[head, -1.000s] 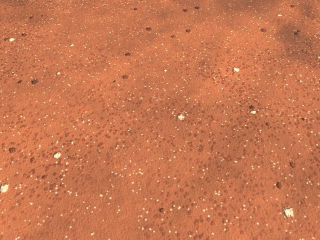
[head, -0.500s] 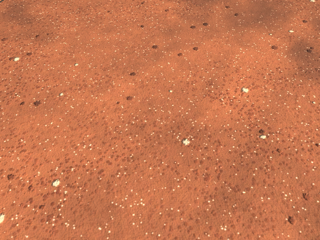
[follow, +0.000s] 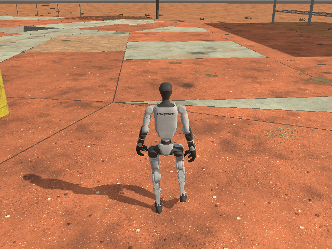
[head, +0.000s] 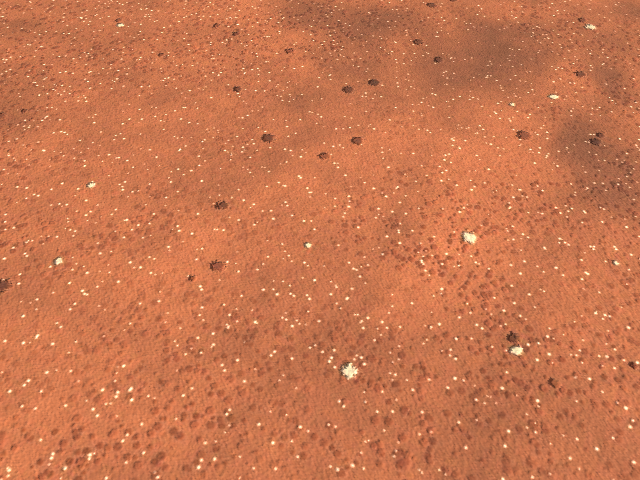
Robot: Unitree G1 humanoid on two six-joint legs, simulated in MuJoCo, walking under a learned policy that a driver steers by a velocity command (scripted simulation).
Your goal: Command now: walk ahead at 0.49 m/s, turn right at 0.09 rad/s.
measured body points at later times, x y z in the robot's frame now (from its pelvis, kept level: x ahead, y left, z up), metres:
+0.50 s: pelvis +0.28 -0.10 -0.01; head +0.31 -0.12 +0.44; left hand +0.43 +0.14 -0.12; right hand +0.34 -0.39 -0.13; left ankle +0.27 +0.06 -0.65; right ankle +0.31 -0.17 -0.74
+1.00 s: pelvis +0.56 -0.13 +0.00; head +0.59 -0.14 +0.44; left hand +0.79 +0.06 -0.12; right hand +0.54 -0.43 -0.11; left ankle +0.64 -0.06 -0.74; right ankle +0.45 -0.23 -0.65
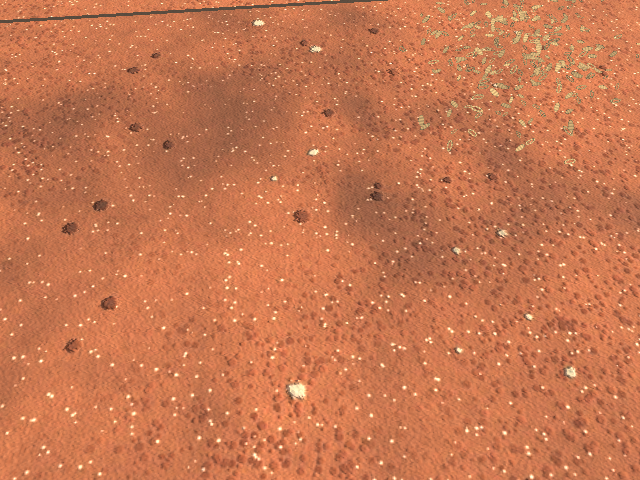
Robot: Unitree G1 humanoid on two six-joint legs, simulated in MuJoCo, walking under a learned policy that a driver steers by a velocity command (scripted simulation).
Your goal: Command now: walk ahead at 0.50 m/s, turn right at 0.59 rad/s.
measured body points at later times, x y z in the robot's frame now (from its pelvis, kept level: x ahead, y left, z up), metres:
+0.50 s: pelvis +0.25 -0.09 -0.01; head +0.29 -0.10 +0.44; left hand +0.46 +0.13 -0.10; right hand +0.27 -0.38 -0.13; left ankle +0.20 +0.09 -0.64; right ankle +0.29 -0.18 -0.74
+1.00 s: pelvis +0.54 -0.07 -0.02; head +0.58 -0.06 +0.42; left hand +0.60 +0.21 -0.15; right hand +0.71 -0.33 -0.12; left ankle +0.62 +0.00 -0.74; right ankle +0.34 -0.20 -0.65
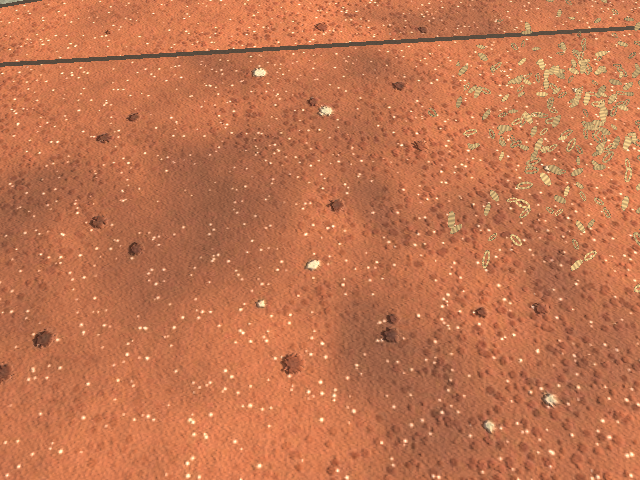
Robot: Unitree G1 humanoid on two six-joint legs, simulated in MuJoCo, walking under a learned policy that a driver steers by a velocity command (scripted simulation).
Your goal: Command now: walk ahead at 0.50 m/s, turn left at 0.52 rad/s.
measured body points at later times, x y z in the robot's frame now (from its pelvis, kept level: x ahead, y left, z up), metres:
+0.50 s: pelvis +0.29 -0.03 +0.01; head +0.31 -0.03 +0.46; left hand +0.40 +0.27 -0.06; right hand +0.43 -0.28 -0.11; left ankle +0.12 +0.06 -0.64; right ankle +0.39 -0.11 -0.72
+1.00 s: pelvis +0.52 +0.10 +0.01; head +0.54 +0.12 +0.46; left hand +0.44 +0.37 -0.12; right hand +0.79 -0.06 -0.06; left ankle +0.55 +0.21 -0.72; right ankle +0.44 -0.09 -0.64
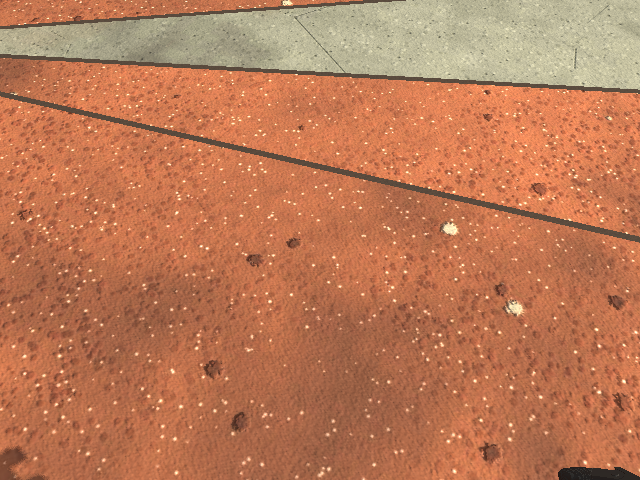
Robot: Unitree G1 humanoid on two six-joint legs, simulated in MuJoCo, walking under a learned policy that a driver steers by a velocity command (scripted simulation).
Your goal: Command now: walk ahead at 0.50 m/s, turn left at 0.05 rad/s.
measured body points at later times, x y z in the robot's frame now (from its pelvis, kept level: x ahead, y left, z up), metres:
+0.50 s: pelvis +0.27 -0.05 -0.01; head +0.30 -0.06 +0.44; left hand +0.47 +0.19 -0.09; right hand +0.27 -0.34 -0.14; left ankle +0.10 +0.09 -0.67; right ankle +0.36 -0.15 -0.73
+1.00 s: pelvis +0.54 -0.02 -0.01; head +0.57 -0.01 +0.44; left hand +0.52 +0.27 -0.14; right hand +0.76 -0.25 -0.09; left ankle +0.65 +0.09 -0.73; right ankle +0.36 -0.15 -0.72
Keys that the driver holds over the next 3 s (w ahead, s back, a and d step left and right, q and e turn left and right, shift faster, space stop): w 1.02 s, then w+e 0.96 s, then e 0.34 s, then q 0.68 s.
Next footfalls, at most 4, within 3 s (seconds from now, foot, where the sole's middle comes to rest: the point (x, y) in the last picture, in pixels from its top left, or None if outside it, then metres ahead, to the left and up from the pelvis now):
0.44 right None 0.40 -0.15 -0.77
0.98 left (302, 376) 0.69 0.09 -0.77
1.52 right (415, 283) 0.96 -0.17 -0.77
2.00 left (379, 183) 1.30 -0.09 -0.77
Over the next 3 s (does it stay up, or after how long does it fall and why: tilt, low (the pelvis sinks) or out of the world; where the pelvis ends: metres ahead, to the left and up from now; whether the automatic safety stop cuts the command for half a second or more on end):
stays up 1.25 -0.17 0.01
